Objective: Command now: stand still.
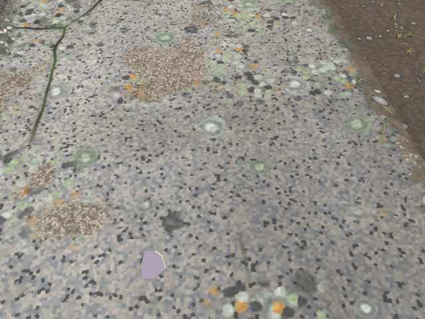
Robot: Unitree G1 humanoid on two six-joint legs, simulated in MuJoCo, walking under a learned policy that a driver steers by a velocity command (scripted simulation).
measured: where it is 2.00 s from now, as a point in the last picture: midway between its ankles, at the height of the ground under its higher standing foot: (213, 287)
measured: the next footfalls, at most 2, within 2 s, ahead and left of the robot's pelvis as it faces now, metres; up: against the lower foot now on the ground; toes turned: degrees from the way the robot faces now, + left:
right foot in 1.34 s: +0.43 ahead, -0.10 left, +0.00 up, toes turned -3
left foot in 1.90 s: +0.74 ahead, +0.16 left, +0.00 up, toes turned +14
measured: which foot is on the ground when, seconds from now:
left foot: down 0.00-1.00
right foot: down 0.00-0.88, up 0.90-1.00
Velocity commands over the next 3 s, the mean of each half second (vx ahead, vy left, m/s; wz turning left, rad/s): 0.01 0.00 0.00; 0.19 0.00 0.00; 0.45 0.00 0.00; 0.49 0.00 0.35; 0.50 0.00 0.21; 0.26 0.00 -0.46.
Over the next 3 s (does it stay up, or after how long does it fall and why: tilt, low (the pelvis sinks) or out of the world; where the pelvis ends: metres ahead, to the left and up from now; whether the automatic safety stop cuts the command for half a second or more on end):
stays up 1.15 0.18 -0.01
